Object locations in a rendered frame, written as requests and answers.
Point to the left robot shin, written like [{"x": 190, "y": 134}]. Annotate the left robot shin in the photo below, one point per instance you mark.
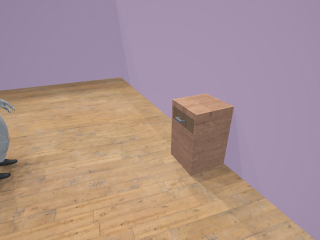
[{"x": 4, "y": 146}]

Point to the drawer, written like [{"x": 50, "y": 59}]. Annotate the drawer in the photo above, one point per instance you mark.
[{"x": 188, "y": 123}]

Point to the handle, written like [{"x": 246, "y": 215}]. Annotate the handle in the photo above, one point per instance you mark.
[{"x": 178, "y": 119}]

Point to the cabinet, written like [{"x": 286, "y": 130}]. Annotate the cabinet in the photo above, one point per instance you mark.
[{"x": 206, "y": 147}]

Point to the left robot hand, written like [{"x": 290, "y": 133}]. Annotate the left robot hand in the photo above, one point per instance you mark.
[{"x": 3, "y": 104}]

